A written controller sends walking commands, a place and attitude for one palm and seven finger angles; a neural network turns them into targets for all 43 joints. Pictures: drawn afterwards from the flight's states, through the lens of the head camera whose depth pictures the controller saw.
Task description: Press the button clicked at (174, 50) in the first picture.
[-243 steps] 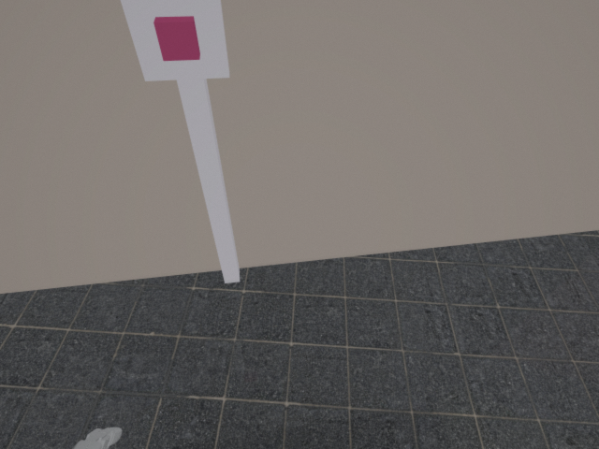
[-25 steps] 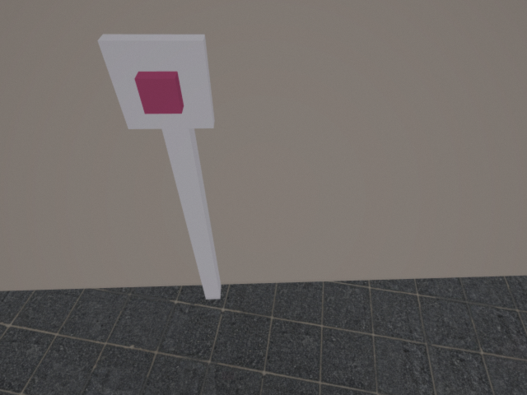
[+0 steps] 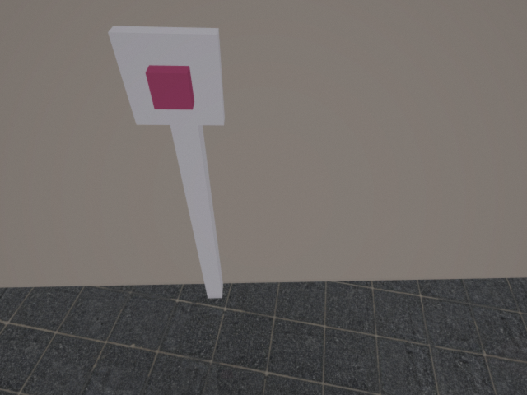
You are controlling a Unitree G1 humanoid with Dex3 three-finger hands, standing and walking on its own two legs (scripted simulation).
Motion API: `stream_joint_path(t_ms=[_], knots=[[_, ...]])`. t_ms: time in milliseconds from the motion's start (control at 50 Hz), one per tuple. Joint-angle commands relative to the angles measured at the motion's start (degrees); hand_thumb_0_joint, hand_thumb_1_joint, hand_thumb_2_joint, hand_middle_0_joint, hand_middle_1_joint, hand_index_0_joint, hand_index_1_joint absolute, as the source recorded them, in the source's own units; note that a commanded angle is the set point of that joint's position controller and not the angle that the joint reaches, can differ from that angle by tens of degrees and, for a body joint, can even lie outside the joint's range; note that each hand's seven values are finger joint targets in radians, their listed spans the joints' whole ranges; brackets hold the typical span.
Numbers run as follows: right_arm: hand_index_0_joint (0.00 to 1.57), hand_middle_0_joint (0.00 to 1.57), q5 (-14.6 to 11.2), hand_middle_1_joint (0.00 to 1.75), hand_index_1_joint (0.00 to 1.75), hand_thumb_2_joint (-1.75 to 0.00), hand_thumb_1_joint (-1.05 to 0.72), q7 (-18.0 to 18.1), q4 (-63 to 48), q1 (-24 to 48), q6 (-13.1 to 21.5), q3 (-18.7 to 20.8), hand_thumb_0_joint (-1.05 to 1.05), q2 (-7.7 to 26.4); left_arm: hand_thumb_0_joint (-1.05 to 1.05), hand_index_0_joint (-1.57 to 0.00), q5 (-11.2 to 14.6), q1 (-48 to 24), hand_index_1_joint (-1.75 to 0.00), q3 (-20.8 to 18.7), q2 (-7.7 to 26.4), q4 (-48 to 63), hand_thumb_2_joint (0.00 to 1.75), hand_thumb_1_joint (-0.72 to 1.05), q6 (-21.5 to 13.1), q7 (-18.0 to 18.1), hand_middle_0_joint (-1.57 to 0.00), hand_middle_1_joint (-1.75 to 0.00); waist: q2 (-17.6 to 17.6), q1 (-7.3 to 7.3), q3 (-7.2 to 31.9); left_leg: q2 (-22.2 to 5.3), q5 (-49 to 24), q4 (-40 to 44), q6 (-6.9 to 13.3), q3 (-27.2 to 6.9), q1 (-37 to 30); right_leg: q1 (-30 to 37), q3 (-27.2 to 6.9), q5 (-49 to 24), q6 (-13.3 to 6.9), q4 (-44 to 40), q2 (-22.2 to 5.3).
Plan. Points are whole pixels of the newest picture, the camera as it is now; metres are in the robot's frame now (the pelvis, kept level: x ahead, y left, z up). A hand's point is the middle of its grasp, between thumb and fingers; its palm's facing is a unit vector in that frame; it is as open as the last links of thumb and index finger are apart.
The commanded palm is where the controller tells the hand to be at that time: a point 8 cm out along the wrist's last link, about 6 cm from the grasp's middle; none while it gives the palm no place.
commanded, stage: look again from close up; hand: left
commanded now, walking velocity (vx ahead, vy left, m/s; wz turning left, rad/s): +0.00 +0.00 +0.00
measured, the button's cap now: (171, 87) +0.59 +0.20 +0.18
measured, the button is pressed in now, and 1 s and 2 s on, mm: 0 0 0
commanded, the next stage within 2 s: shuffle to correct the standing spot in 0.28 s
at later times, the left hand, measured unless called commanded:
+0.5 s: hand out of the picture +0.01 +0.19 -0.17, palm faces +0.02 -0.98 -0.19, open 7.4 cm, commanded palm none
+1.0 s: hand out of the picture +0.04 +0.14 -0.18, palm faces +0.05 -0.99 -0.13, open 7.4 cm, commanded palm none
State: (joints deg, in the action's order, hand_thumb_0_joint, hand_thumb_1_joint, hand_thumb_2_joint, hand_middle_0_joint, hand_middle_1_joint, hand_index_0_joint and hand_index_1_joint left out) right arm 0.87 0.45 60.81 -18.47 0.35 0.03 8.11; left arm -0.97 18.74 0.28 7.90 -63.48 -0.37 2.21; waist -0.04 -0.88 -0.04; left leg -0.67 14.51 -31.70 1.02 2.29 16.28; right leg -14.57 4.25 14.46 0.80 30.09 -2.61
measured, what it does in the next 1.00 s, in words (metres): lifts its right foot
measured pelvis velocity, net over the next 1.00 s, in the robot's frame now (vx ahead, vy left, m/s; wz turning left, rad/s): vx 0.07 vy -0.02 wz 0.03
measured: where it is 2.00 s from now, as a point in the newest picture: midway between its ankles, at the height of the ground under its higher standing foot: outside the picture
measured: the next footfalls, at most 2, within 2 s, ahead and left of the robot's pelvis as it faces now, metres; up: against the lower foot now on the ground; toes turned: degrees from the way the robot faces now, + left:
right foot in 1.08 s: +0.16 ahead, -0.13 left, +0.00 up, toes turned -5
left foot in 1.50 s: +0.19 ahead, +0.07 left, +0.00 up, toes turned +8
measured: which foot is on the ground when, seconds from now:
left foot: down 0.00-1.00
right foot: down 0.00-0.86, up 0.88-1.00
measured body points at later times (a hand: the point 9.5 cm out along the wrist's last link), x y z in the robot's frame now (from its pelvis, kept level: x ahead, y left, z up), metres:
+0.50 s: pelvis +0.01 +0.01 +0.00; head -0.01 +0.02 +0.45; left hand +0.01 +0.24 -0.16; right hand +0.03 -0.22 -0.15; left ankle +0.03 +0.10 -0.73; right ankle +0.02 -0.13 -0.73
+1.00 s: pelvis +0.07 -0.02 +0.00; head +0.09 +0.00 +0.45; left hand +0.03 +0.20 -0.17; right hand +0.06 -0.23 -0.15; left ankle +0.03 +0.10 -0.73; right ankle +0.06 -0.12 -0.70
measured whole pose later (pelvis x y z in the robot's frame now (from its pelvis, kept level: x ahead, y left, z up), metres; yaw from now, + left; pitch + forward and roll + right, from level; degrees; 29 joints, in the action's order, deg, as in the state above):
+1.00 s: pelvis +0.07 -0.02 +0.00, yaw +2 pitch +0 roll +0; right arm 1.8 1.6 62.2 -19.8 2.8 0.4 6.3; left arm -1.1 21.1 -1.4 8.2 -63.1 -0.2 0.1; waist -1.5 -1.4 -1.0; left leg -1.3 20.0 -30.4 0.4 0.3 10.4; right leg -20.1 6.1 29.2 -2.0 47.2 -1.6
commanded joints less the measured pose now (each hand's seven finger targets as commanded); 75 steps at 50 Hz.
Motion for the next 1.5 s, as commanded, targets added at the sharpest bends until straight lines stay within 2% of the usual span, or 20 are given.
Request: stream_joint_path(t_ms=[0, 320, 540, 680, 740, 780, 840, 880, 920, 1020, 1040, 1060, 1080, 1100, 1160, 1220, 1340, 1420, 1460, 1480], knots=[[0.2, 0.2, 0.05, 0.3, 0.3, -0.9, -0.9, 0.71, -3.96, -0.9, 1.26, 1.17, 0.0, 6.39, 0.0, -0.2, -0.19, 3.53, -0.3, -1.04, 5.26, 3.96, 0.9, 0.9, -1.02, 0.44, -0.2, -0.3, 3.47, 1.23, -4.99, -5.82, 2.66, 11.09, 0.98, -8.39, 6.09, 0.97, -3.84, 0.13, -2.64, -4.59, -2.48], [0.2, 0.2, -0.03, 0.3, 0.3, -0.9, -0.9, 0.59, -3.25, 0.9, 1.53, 0.99, 0.0, 8.66, 0.0, -0.2, -0.12, 1.62, -0.3, -1.13, 7.3, 5.49, 0.9, 0.9, -0.63, 0.14, -0.2, -0.3, 1.12, 1.14, -2.29, -5.61, -4.76, 12.34, 0.91, -6.76, 0.31, 4.59, -3.78, -5.33, -1.54, -6.56, -3.43], [0.2, 0.2, 0.4, 0.3, 0.3, -0.9, -0.9, 0.24, -2.59, 1.04, 0.25, 1.98, 0.0, 9.75, 0.0, -0.2, -0.94, 5.07, -0.3, -1.46, 6.28, 4.59, 0.9, 0.9, -0.52, -0.91, -0.2, -0.3, 2.55, 1.51, -7.25, -6.52, 21.26, 16.64, 3.61, -12.11, 7.24, 2.03, -0.67, 9.63, -2.01, -3.7, -1.41], [0.2, 0.2, 0.42, 0.3, 0.3, -0.9, -0.9, 0.07, -2.62, -0.33, 1.02, 1.14, 0.0, 4.3, 0.0, -0.2, -0.29, 9.39, -0.3, -2.62, 8.39, 3.08, 0.9, 0.9, -1.54, -0.55, -0.2, -0.3, -9.29, 1.47, -6.65, 0.48, 6.6, -1.18, 1.5, -0.53, 8.45, 3.4, -10.4, 14.33, -6.22, -12.99, -9.11], [0.2, 0.2, 0.32, 0.3, 0.3, -0.9, -0.9, -0.11, -2.3, -0.72, 1.41, 1.09, 0.0, 3.29, 0.0, -0.2, -0.39, 9.76, -0.3, -2.88, 8.08, 2.69, 0.9, 0.9, -1.81, -0.39, -0.2, -0.3, -6.88, 0.66, -6.32, -0.08, 4.14, -1.76, 1.59, 0.91, 4.83, 1.42, -9.44, 9.34, -7.23, -12.07, -9.97], [0.2, 0.2, 0.15, 0.3, 0.3, -0.9, -0.9, -0.04, -0.5, -3.87, 2.11, 1.06, 0.0, 3.92, 0.0, -0.2, -0.31, 8.49, -0.3, -2.61, 6.76, 2.41, 0.9, 0.9, -1.94, -0.64, -0.2, -0.3, -0.38, -0.51, -5.1, -2.03, -3.28, 3.44, 2.19, -2.31, -1.07, -0.53, -3.11, 3.5, -5.32, -5.25, -5.44], [0.2, 0.2, 0.37, 0.3, 0.3, -0.9, -0.9, 1.39, 2.99, -11.28, 2.43, 2.58, 0.0, 9.29, 0.0, -0.2, -0.59, 6.47, -0.3, -1.67, 3.3, 3.38, 0.9, 0.9, -2.11, -0.79, -0.2, -0.3, 15.35, -2.51, -3.99, -15.17, -20.33, 10.84, 9.75, -20.67, -12.55, -12.85, 3.98, 10.95, -2.23, 12.43, 1.78], [0.2, 0.2, 0.93, 0.3, 0.3, -0.9, -0.9, 2.12, 3.38, -12.95, 2.52, 2.52, 0.0, 8.83, 0.0, -0.2, -0.55, 2.19, -0.3, -1.98, 3.43, 4.99, 0.9, 0.9, -2.03, -1.1, -0.2, -0.3, 12.18, -3.49, -6.06, -18.63, -34.21, 10.98, 13.42, -23.21, -16.32, -20.39, 0.29, 19.31, -3.08, 21.04, 0.37], [0.2, 0.2, 1.09, 0.3, 0.3, -0.9, -0.9, 2.28, 2.6, -10.26, 2.71, 2.58, 0.0, 8.44, 0.0, -0.2, -0.3, 0.5, -0.3, -2.4, 2.88, 5.59, 0.9, 0.9, -2.14, -1.78, -0.2, -0.3, 8.73, -2.37, -6.86, -18.73, -34.21, 10.49, 13.56, -20.8, -13.76, -19.26, -0.77, 18.01, -3.16, 20.22, -0.88], [0.2, 0.2, 0.59, 0.3, 0.3, -0.9, -0.9, 1.88, 0.24, -2.15, 2.22, 3.31, 0.0, 8.04, 0.0, -0.2, -0.22, 8.59, -0.3, -3.18, 1.0, 2.99, 0.9, 0.9, -1.86, -2.54, -0.2, -0.3, 5.39, 3.31, -2.4, -9.44, -9.13, 6.34, 5.75, -8.58, 1.5, 6.31, 4.16, -4.21, -2.07, -1.77, 2.55], [0.2, 0.2, 0.29, 0.3, 0.3, -0.9, -0.9, 1.56, 0.11, -2.21, 2.37, 3.07, 0.0, 6.94, 0.0, -0.2, -0.3, 12.04, -0.3, -3.73, 3.15, 1.7, 0.9, 0.9, -2.22, -2.19, -0.2, -0.3, 0.41, 4.9, -0.81, -6.82, -2.19, 1.9, 4.09, -5.79, 6.04, 13.86, 1.29, -5.46, -2.31, -4.12, 0.49], [0.2, 0.2, -0.07, 0.3, 0.3, -0.9, -0.9, 1.22, -0.65, -2.59, 2.44, 2.39, 0.0, 3.53, 0.0, -0.2, -0.59, 14.95, -0.3, -4.6, 7.24, 0.88, 0.9, 0.9, -2.79, -1.37, -0.2, -0.3, -11.74, 6.2, 0.37, -1.4, 8.76, -9.4, 1.74, -0.33, 15.07, 20.98, -12.23, -3.63, -5.38, -8.17, -10.23], [0.2, 0.2, -0.26, 0.3, 0.3, -0.9, -0.9, 1.14, -2.27, -1.03, 2.2, 2.18, 0.0, 2.46, 0.0, -0.2, -0.33, 16.73, -0.3, -5.23, 10.9, 1.25, 0.9, 0.9, -2.74, -0.87, -0.2, -0.3, -17.47, 6.87, 0.88, 1.18, 21.22, -22.52, 0.9, 1.48, 18.92, 19.25, -27.33, -6.37, -10.75, -15.34, -21.42], [0.2, 0.2, -0.02, 0.3, 0.3, -0.9, -0.9, 1.07, -2.2, -0.39, 1.73, 2.5, 0.0, 2.81, 0.0, -0.2, -0.03, 14.03, -0.3, -4.62, 10.04, 2.28, 0.9, 0.9, -2.52, -0.63, -0.2, -0.3, -10.58, 5.65, -0.78, -0.84, 19.39, -27.51, 0.6, -1.87, 18.2, 14.82, -25.58, -7.46, -13.5, -16.46, -21.47], [0.2, 0.2, 0.13, 0.3, 0.3, -0.9, -0.9, 0.68, 0.9, -2.01, 0.45, 1.78, 0.0, 0.99, 0.0, -0.2, -0.28, 3.38, -0.3, -2.85, 5.41, 4.76, 0.9, 0.9, -3.03, 0.1, -0.2, -0.3, -7.0, 0.73, -6.0, -3.77, 11.23, -26.78, -1.06, -1.8, 12.14, 4.29, -13.65, -27.52, -11.12, -14.84, -16.61], [0.2, 0.2, -0.6, 0.3, 0.3, -0.9, -0.9, 0.52, 1.78, -2.77, -0.54, 1.15, 0.0, -0.95, 0.0, -0.2, -0.48, 1.98, -0.3, -2.72, 6.5, 5.77, 0.9, 0.9, -2.45, 0.52, -0.2, -0.3, -5.36, 0.4, -2.92, -1.46, 8.44, -15.64, -2.37, 1.47, 6.49, 5.76, -4.07, -43.16, -10.13, -11.13, -13.17], [0.2, 0.2, -0.56, 0.3, 0.3, -0.9, -0.9, 0.51, -2.0, 2.4, -1.97, 2.25, 0.0, 1.73, 0.0, -0.2, -0.46, 3.33, -0.3, -4.09, 9.4, 6.7, 0.9, 0.9, -0.45, 0.97, -0.2, -0.3, -7.47, 2.31, -2.86, -0.63, 6.07, -10.8, -2.61, 1.33, 6.15, 5.1, -6.88, -35.23, -12.24, -10.25, -15.28], [0.2, 0.2, -0.41, 0.3, 0.3, -0.9, -0.9, 0.46, -2.87, 0.77, -1.73, 2.47, 0.0, 2.13, 0.0, -0.2, -0.55, 0.96, -0.3, -4.52, 9.43, 7.8, 0.9, 0.9, 0.12, 0.9, -0.2, -0.3, -6.04, 0.46, -2.12, -1.02, 0.2, -2.02, -1.89, 1.1, -1.41, -0.07, -7.14, -20.32, -10.86, -8.78, -13.68], [0.2, 0.2, -0.23, 0.3, 0.3, -0.9, -0.9, 0.66, -2.42, -1.36, -0.95, 2.61, 0.0, 3.93, 0.0, -0.2, -0.15, 1.28, -0.3, -4.05, 7.59, 7.97, 0.9, 0.9, 0.54, 0.62, -0.2, -0.3, -0.19, -0.21, -0.94, -3.78, -8.36, 5.76, -0.57, -1.01, -8.4, -3.71, -4.89, -10.06, -7.19, -3.98, -9.21], [0.2, 0.2, -0.22, 0.3, 0.3, -0.9, -0.9, 0.88, -6.94, 5.66, -0.48, 2.91, 0.0, 7.58, 0.0, -0.2, 0.18, 5.4, -0.3, -2.42, 7.1, 6.26, 0.9, 0.9, -0.79, 2.42, -0.2, -0.3, 10.18, 1.7, 1.99, -5.69, -9.52, -4.3, -0.98, -1.13, -6.36, -0.71, -10.0, -21.79, -4.88, -6.19, -8.94]])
